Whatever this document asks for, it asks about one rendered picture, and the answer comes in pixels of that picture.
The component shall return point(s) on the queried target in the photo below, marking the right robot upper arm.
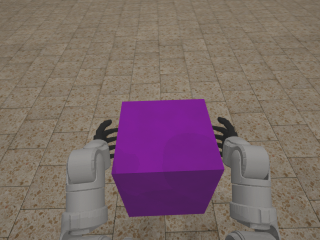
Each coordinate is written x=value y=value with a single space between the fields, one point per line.
x=249 y=235

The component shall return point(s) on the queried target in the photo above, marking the carton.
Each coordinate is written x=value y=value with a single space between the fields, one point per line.
x=166 y=159

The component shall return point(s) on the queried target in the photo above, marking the robot right forearm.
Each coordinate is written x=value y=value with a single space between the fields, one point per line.
x=251 y=203

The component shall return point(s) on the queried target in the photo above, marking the robot right hand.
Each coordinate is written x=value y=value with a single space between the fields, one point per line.
x=229 y=131

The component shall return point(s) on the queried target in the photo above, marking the robot left hand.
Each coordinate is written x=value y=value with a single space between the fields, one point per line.
x=101 y=134

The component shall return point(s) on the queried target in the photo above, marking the robot left forearm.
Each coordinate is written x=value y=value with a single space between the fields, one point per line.
x=85 y=208

